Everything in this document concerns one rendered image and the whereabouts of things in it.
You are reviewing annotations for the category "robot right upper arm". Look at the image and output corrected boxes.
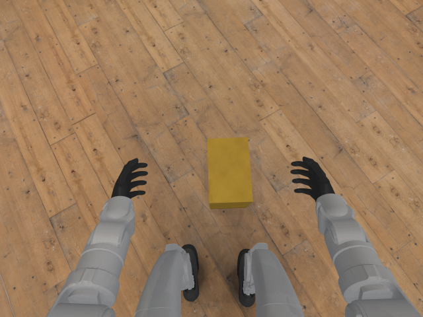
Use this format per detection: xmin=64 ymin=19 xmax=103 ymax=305
xmin=345 ymin=299 xmax=419 ymax=317

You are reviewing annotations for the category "robot right foot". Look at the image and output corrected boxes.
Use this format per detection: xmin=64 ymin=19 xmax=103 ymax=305
xmin=237 ymin=249 xmax=255 ymax=307

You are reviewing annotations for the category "robot left hand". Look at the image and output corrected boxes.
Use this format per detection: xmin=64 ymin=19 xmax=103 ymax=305
xmin=111 ymin=158 xmax=148 ymax=199

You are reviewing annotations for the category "robot left upper arm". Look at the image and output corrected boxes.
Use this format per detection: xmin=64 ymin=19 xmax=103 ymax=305
xmin=48 ymin=303 xmax=116 ymax=317

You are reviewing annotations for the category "left robot forearm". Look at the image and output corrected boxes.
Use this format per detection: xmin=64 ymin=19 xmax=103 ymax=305
xmin=46 ymin=196 xmax=135 ymax=317

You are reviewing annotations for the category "carton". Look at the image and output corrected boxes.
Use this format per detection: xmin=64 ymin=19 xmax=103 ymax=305
xmin=207 ymin=137 xmax=253 ymax=209

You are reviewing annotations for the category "robot right hand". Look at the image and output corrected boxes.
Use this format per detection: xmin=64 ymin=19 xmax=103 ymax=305
xmin=290 ymin=157 xmax=335 ymax=202

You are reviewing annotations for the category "robot left thigh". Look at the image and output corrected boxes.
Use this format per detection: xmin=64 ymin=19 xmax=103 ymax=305
xmin=134 ymin=250 xmax=191 ymax=317

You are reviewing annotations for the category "right robot forearm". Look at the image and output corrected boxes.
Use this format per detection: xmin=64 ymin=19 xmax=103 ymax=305
xmin=315 ymin=194 xmax=422 ymax=317

